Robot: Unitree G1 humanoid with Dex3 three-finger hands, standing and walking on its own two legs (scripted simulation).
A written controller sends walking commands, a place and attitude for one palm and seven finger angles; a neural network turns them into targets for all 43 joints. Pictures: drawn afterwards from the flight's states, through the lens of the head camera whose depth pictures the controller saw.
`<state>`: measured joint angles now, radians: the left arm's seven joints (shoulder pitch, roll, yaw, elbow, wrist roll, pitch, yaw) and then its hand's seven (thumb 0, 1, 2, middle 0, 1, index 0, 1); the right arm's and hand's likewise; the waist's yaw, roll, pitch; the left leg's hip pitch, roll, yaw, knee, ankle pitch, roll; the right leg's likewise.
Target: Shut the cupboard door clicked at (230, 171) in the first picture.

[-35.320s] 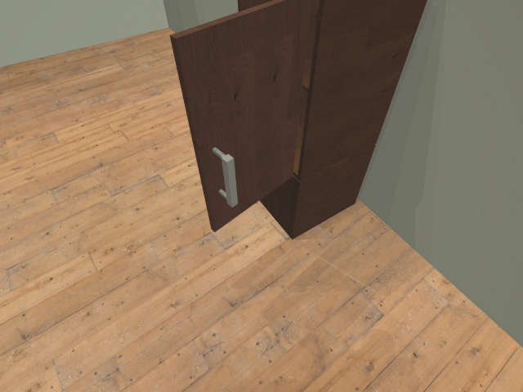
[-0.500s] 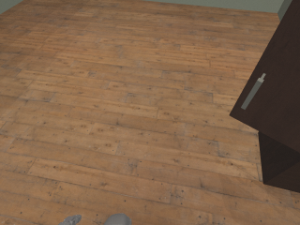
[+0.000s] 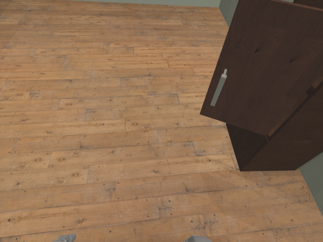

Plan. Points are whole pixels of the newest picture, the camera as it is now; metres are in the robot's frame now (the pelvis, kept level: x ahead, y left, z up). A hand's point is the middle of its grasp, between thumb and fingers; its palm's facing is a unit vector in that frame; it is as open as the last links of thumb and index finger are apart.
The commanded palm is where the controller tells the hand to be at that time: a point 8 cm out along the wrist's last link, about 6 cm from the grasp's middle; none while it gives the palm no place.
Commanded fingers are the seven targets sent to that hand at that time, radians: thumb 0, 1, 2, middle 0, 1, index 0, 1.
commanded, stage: turn to face it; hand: left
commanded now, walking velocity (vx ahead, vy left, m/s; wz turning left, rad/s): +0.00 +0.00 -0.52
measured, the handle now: (218, 88) +0.74 -0.22 -0.11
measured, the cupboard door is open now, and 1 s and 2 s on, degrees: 66 66 66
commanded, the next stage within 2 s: take the last steps up to it in 0.52 s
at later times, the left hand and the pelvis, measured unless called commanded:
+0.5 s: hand out of the picture +0.12 +0.14 -0.17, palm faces -0.17 -0.96 -0.20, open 7.4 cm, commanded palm none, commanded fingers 0.00 0.90 0.90 -0.20 -0.30 -0.20 -0.30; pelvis +0.02 -0.04 +0.00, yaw -12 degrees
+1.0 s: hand (142, 215) +0.21 +0.06 -0.17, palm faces -0.35 -0.91 -0.23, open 7.4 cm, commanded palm none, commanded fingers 0.00 0.90 0.90 -0.20 -0.30 -0.20 -0.30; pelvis +0.05 -0.10 -0.01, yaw -21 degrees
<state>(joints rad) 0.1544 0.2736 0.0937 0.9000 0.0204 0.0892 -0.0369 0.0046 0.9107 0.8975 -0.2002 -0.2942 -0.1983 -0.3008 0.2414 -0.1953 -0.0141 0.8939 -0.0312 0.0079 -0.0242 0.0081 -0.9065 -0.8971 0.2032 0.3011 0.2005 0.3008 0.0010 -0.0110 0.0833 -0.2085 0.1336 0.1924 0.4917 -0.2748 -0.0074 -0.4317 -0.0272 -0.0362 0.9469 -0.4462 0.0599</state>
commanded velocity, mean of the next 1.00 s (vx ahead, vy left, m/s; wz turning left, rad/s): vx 0.12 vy -0.06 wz -0.27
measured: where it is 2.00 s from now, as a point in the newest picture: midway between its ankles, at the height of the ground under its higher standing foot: (202, 233)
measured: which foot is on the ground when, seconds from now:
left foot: down 0.00-0.12, up 0.14-0.52, down 0.54-0.94, up 0.96-1.00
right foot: up 0.00-0.10, down 0.12-0.56, up 0.58-0.92, down 0.94-1.00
